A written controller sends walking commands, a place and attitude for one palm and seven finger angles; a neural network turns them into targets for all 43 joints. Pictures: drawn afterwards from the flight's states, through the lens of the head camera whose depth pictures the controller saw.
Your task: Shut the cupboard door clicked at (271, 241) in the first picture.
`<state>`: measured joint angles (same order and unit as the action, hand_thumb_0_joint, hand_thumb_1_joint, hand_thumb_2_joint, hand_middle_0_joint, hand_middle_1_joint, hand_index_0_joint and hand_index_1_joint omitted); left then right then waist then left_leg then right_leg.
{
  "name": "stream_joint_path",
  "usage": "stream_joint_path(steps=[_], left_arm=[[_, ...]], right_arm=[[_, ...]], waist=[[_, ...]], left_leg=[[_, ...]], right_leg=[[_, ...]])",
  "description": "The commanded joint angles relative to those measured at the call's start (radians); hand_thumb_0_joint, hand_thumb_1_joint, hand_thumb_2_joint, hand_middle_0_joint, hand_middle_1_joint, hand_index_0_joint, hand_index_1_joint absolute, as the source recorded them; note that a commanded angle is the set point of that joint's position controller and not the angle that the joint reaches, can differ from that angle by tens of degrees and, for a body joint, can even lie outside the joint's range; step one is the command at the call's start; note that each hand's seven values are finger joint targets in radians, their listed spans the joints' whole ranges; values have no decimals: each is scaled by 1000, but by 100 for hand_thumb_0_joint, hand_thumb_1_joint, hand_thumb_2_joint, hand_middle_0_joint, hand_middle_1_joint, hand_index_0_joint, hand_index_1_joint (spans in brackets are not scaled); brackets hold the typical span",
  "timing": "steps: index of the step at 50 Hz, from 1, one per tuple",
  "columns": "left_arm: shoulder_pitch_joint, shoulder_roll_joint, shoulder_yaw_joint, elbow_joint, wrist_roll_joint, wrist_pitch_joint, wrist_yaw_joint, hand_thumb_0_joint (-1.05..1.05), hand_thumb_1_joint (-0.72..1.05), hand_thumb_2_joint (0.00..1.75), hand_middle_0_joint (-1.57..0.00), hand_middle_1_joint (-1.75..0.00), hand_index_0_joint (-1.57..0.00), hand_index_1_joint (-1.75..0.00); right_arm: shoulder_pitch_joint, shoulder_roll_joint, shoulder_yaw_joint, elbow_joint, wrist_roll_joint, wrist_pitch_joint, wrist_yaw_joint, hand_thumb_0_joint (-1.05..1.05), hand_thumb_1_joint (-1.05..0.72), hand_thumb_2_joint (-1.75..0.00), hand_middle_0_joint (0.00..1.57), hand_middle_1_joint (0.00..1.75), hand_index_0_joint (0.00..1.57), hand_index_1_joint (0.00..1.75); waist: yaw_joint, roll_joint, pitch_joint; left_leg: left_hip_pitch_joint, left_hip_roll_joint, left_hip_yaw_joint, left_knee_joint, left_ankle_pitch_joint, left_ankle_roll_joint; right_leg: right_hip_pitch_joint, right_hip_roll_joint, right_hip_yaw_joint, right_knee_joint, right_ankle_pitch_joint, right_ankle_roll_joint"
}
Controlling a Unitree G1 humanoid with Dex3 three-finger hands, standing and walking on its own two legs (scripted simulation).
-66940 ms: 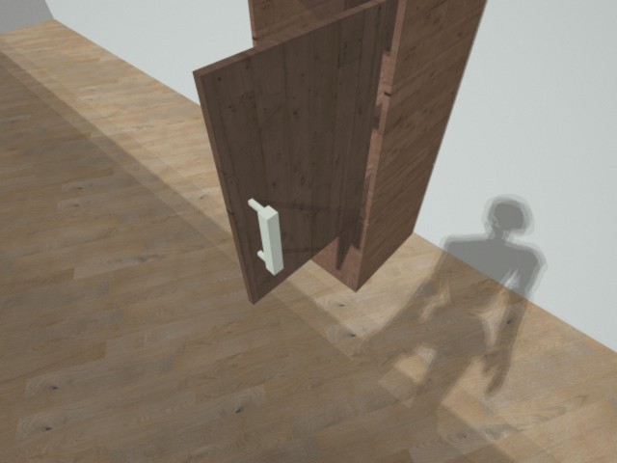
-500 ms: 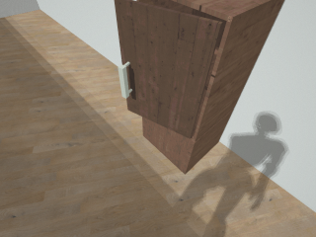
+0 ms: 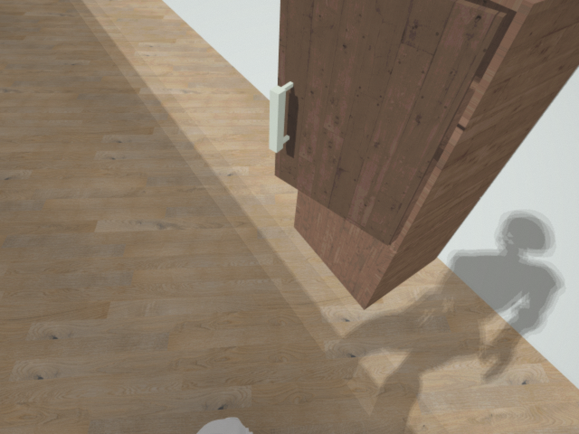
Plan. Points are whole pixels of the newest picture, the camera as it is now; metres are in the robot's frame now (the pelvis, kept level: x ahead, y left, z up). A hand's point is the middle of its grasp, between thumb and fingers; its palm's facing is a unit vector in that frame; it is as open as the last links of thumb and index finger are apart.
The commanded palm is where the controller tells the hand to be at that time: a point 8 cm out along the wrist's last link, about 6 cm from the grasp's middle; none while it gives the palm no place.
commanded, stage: walk to a spot facing it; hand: left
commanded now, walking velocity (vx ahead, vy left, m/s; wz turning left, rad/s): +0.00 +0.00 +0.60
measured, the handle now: (282, 117) +0.82 +0.04 -0.07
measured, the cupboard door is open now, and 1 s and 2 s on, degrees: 17 17 17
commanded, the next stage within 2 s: none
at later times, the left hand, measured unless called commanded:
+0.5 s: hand out of the picture +0.02 +0.17 -0.13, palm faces +0.28 -0.91 -0.31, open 7.3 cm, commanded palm none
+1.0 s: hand out of the picture -0.03 +0.17 -0.13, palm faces +0.60 -0.74 -0.31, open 7.3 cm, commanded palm none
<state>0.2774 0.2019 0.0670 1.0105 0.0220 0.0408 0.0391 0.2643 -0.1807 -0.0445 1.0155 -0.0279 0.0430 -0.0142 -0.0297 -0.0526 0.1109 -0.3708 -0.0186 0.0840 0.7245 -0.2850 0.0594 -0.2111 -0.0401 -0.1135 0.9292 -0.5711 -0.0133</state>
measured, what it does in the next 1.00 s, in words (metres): steps on the spot, turning left: right foot, then left foot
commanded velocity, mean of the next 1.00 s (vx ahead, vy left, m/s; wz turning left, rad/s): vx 0.00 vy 0.00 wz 0.60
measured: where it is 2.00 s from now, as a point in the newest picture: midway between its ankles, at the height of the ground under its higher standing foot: outside the picture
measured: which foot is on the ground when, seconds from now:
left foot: down 0.00-0.34, up 0.36-0.64, down 0.66-0.96, up 0.98-1.00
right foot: up 0.00-0.34, down 0.36-0.66, up 0.68-0.94, down 0.96-1.00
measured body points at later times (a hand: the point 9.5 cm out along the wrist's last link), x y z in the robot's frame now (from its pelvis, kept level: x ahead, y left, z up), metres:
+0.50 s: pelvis +0.00 -0.05 +0.02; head +0.06 -0.05 +0.47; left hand +0.01 +0.22 -0.11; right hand +0.17 -0.30 -0.12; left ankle -0.03 +0.06 -0.64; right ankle +0.02 -0.19 -0.71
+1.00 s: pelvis +0.03 -0.07 +0.01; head +0.08 -0.05 +0.46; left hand -0.06 +0.20 -0.11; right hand +0.26 -0.21 -0.14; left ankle -0.05 +0.05 -0.69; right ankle +0.12 -0.15 -0.71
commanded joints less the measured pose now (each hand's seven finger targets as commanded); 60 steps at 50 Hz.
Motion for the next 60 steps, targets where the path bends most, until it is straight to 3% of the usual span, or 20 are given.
stream_joint_path(steps=[1, 5, 12, 15, 16, 17, 18, 19, 22, 29, 31, 33, 34, 36, 45, 46, 48, 49, 52, 60], left_arm=[[-93, 104, 27, -141, 2, -8, -1, 0, 90, 90, -20, -30, -20, -30], [-62, 99, 29, -147, 6, -8, -16, 0, 90, 90, -20, -30, -20, -30], [-99, 110, 24, -204, 6, -8, -17, 0, 90, 90, -20, -30, -20, -30], [-6, 139, 31, -193, 0, -16, -13, 0, 90, 90, -20, -30, -20, -30], [35, 180, 42, -190, 6, -22, -9, 0, 90, 90, -20, -30, -20, -30], [32, 270, 61, -205, 22, -30, -2, 0, 90, 90, -20, -30, -20, -30], [-49, 302, 50, -230, 18, -28, 0, 0, 90, 90, -20, -30, -20, -30], [-98, 256, 45, -238, 13, -33, 1, 0, 90, 90, -20, -30, -20, -30], [-139, 189, 26, -234, 11, -44, 0, 0, 90, 90, -20, -30, -20, -30], [17, 253, 51, -185, 14, -33, -4, 0, 90, 90, -20, -30, -20, -30], [11, 240, 52, -187, 1, -30, -8, 0, 90, 90, -20, -30, -20, -30], [-35, 137, 14, -253, -2, -27, -15, 0, 90, 90, -20, -30, -20, -30], [-96, 152, 18, -268, 3, -16, -9, 0, 90, 90, -20, -30, -20, -30], [-134, 151, 23, -240, -1, -10, -7, 0, 90, 90, -20, -30, -20, -30], [31, 126, 29, -197, -5, -19, -24, 0, 90, 90, -20, -30, -20, -30], [83, 147, 38, -187, -2, -27, -21, 0, 90, 90, -20, -30, -20, -30], [89, 295, 60, -207, 21, -43, -9, 0, 90, 90, -20, -30, -20, -30], [44, 261, 50, -218, 14, -44, -7, 0, 90, 90, -20, -30, -20, -30], [-103, 172, 28, -250, 12, -42, -1, 0, 90, 90, -20, -30, -20, -30], [6, 231, 54, -200, 14, -36, -4, 0, 90, 90, -20, -30, -20, -30]], right_arm=[[41, -208, -44, -76, -9, -18, -11, 0, -90, -90, 20, 30, 20, 30], [-25, -223, -49, -112, -10, -22, -9, 0, -90, -90, 20, 30, 20, 30], [-40, -257, -77, -152, -11, -5, 6, 0, -90, -90, 20, 30, 20, 30], [-96, -238, -82, -185, -1, 2, 10, 0, -90, -90, 20, 30, 20, 30], [-110, -205, -80, -197, 6, 6, 15, 0, -90, -90, 20, 30, 20, 30], [-94, -139, -74, -216, 13, 7, 20, 0, -90, -90, 20, 30, 20, 30], [-98, -158, -76, -225, 0, 2, 24, 0, -90, -90, 20, 30, 20, 30], [-85, -156, -77, -223, -7, 6, 27, 0, -90, -90, 20, 30, 20, 30], [-89, -148, -65, -210, 5, 13, 40, 0, -90, -90, 20, 30, 20, 30], [-161, -122, -36, -230, 15, 1, 46, 0, -90, -90, 20, 30, 20, 30], [-71, -166, -44, -202, 10, -10, 43, 0, -90, -90, 20, 30, 20, 30], [60, -340, -87, -173, 7, -17, 32, 0, -90, -90, 20, 30, 20, 30], [93, -327, -85, -149, 6, -15, 19, 0, -90, -90, 20, 30, 20, 30], [1, -271, -69, -165, 0, -17, -2, 0, -90, -90, 20, 30, 20, 30], [-169, -247, -64, -214, 0, -6, 1, 0, -90, -90, 20, 30, 20, 30], [-185, -227, -64, -225, 7, -4, 5, 0, -90, -90, 20, 30, 20, 30], [-145, -140, -59, -254, 14, -1, 21, 0, -90, -90, 20, 30, 20, 30], [-126, -178, -71, -233, 4, 9, 26, 0, -90, -90, 20, 30, 20, 30], [-121, -145, -61, -199, 1, 15, 42, 0, -90, -90, 20, 30, 20, 30], [-124, -96, -34, -202, 17, -2, 45, 0, -90, -90, 20, 30, 20, 30]], waist=[[-12, 147, -26], [17, 135, -117], [4, 221, -157], [53, 218, -180], [75, 123, -166], [74, -140, -134], [57, -155, -93], [19, -65, -102], [-8, -146, -85], [60, -179, -137], [4, -98, -186], [-61, 350, -258], [-81, 236, -254], [-50, 289, -178], [60, 211, -142], [89, 151, -139], [98, -272, -136], [71, -185, -130], [6, -149, -79], [55, -129, -157]], left_leg=[[-2, 335, -578, -495, -74, 152], [49, 241, -456, -462, -31, 114], [84, 184, -490, -423, 44, 92], [-17, 118, -465, -346, 58, 44], [-142, 47, -410, -260, -58, -9], [-303, -78, -236, 10, -211, -87], [-283, -71, -170, 278, -287, -102], [-257, -23, -175, 413, -248, -93], [-220, 32, -117, 457, -162, -115], [-25, 0, 18, -44, -122, -95], [200, 16, -14, -259, 100, -71], [483, 416, -484, -302, 826, 148], [430, 415, -456, -297, 757, 182], [315, 323, -386, -302, 655, 146], [33, 184, -349, -262, 329, 63], [-73, 134, -328, -196, 186, 28], [-231, -79, -128, 296, -341, -88], [-199, -14, -180, 476, -308, -76], [-185, 46, -138, 544, -175, -98], [2, 16, 7, -37, -153, -92]], right_leg=[[-268, -51, 161, 248, 64, 23], [-234, -15, 127, 87, 140, 44], [-175, 42, 102, -125, 140, 62], [45, 63, 86, -402, 246, 54], [152, -11, 149, -551, 238, 27], [179, -281, 473, -720, 56, -74], [28, -454, 552, -745, 180, -156], [-3, -404, 461, -672, 307, -175], [27, -280, 192, -540, 721, -137], [166, -283, 80, -395, 939, -78], [56, -258, 16, -236, 856, -12], [-366, -72, -5, 136, -86, 88], [-388, -79, 83, 199, -70, 78], [-394, -87, 123, 225, 42, 80], [-15, 27, 45, -281, 264, 72], [104, 3, 61, -408, 348, 69], [106, -435, 526, -690, 349, -110], [4, -436, 488, -685, 256, -156], [-57, -308, 224, -616, 404, -125], [128, -325, 46, -432, 781, -90]])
